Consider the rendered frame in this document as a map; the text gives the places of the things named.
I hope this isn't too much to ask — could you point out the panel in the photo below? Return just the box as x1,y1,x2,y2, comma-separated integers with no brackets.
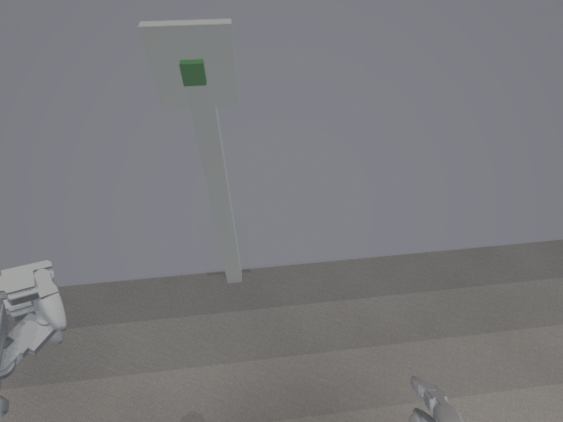
138,18,242,283

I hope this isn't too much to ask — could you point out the robot right hand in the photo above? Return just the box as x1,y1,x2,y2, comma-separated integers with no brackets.
409,376,464,422

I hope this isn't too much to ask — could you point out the button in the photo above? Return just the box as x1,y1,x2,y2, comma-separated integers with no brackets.
179,59,207,86

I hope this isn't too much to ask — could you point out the robot left hand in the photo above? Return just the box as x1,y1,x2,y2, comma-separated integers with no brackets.
0,260,67,388

